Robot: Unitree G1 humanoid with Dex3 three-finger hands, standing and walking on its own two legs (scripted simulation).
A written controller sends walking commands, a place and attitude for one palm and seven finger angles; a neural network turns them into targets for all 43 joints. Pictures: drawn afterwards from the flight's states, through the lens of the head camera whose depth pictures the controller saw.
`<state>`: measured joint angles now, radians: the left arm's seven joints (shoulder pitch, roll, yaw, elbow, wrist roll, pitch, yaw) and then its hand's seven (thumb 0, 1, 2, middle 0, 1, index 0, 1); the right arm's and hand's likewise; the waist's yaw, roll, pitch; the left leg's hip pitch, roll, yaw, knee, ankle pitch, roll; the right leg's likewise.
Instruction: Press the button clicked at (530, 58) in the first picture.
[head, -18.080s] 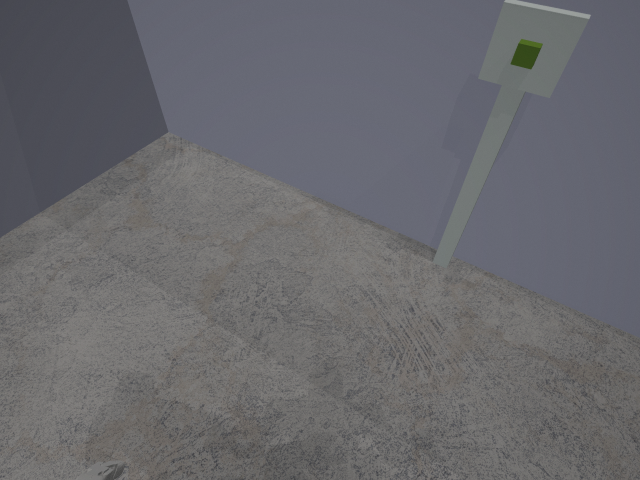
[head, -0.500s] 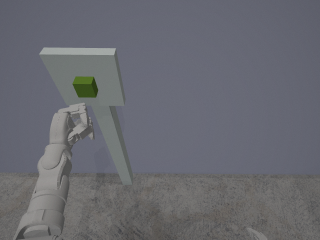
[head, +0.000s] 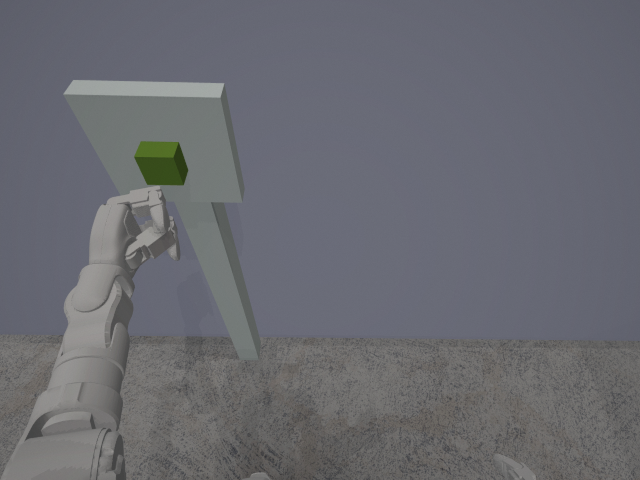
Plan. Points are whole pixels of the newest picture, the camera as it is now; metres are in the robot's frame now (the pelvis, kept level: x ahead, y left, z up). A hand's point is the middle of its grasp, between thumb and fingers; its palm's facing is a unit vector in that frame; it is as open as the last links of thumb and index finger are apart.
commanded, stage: press the button with the knuckle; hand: left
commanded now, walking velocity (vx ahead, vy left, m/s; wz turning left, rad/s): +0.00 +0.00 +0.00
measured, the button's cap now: (163, 162) +0.49 +0.21 +0.12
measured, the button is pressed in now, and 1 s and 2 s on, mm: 0 11 0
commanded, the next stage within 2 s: hold the button down briefly in 0.96 s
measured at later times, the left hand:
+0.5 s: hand (173, 214) +0.43 +0.20 +0.08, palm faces +0.03 -1.00 -0.01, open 3.1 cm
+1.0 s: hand (175, 202) +0.45 +0.20 +0.08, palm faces +0.05 -1.00 -0.02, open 3.5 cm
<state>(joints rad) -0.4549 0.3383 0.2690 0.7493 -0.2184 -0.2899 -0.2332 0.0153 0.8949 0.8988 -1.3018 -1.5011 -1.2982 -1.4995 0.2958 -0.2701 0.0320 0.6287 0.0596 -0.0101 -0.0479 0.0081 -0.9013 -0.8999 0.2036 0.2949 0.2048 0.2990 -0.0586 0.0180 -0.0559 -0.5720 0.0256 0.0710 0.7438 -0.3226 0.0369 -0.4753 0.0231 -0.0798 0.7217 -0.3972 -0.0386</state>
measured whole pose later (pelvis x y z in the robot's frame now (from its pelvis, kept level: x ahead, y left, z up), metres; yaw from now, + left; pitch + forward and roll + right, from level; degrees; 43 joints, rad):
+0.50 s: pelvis +0.01 +0.01 +0.00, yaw -1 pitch +10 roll -1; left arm -0.54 0.34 0.28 0.82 -0.19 -0.31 -0.21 0.02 0.90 0.90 -1.30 -1.50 -1.33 -1.50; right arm 0.32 -0.26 0.02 0.63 0.05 0.02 -0.03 0.01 -0.90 -0.90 0.20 0.29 0.20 0.30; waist -0.07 0.02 -0.08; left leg -0.60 0.02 0.08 0.77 -0.34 0.05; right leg -0.51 0.02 -0.07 0.74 -0.41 -0.03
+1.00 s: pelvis -0.02 +0.00 -0.01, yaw +1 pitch +12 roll -2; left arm -0.79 0.43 0.30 1.13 -0.15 -0.39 -0.20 0.02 0.90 0.90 -1.30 -1.50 -1.50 -1.50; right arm 0.35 -0.28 0.03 0.70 0.04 0.00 -0.04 0.01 -0.90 -0.90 0.20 0.29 0.21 0.30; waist -0.11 0.02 -0.06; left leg -0.72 0.03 0.05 0.82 -0.32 0.04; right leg -0.61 0.02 -0.10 0.79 -0.40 -0.04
